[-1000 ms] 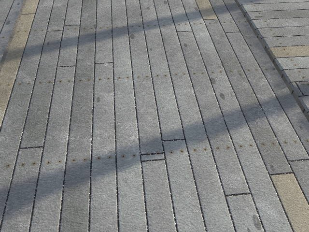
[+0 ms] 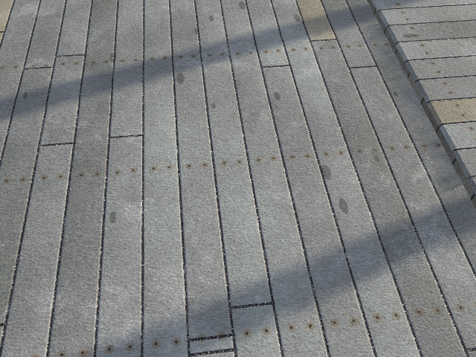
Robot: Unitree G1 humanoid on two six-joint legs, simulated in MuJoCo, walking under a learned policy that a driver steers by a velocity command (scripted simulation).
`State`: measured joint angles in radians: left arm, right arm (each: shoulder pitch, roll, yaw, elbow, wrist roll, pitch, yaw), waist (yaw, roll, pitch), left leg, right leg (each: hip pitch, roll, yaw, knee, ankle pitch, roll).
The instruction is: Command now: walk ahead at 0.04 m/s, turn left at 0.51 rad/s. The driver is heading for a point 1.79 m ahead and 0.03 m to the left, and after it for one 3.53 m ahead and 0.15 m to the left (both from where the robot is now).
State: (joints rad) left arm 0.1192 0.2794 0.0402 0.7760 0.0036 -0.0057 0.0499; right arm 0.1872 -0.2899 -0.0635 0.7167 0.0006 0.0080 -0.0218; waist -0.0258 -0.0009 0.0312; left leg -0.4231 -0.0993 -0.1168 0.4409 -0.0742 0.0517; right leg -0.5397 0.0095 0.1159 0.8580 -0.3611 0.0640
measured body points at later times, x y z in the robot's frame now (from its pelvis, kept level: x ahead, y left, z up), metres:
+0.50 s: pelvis +0.03 -0.04 +0.00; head +0.05 -0.05 +0.45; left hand +0.10 +0.24 -0.11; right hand +0.21 -0.27 -0.11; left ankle -0.01 +0.09 -0.74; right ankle +0.06 -0.15 -0.74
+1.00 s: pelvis +0.10 -0.05 +0.01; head +0.11 -0.08 +0.46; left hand +0.08 +0.23 -0.11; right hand +0.25 -0.30 -0.12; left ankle +0.03 +0.09 -0.66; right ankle +0.08 -0.14 -0.74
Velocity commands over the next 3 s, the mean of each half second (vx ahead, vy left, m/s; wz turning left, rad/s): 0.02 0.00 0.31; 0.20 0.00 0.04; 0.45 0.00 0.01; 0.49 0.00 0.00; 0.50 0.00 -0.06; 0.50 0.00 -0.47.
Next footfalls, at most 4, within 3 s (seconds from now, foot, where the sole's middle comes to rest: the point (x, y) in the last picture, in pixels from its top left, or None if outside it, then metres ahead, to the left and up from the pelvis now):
0.14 right None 0.10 -0.15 -0.77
0.50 left None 0.03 0.10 -0.77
1.38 left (186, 356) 0.44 0.15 -0.77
1.92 right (252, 243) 0.77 -0.04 -0.77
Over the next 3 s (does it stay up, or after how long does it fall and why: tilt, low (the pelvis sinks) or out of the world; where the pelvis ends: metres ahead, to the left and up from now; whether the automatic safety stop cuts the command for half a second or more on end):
stays up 1.16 0.11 -0.02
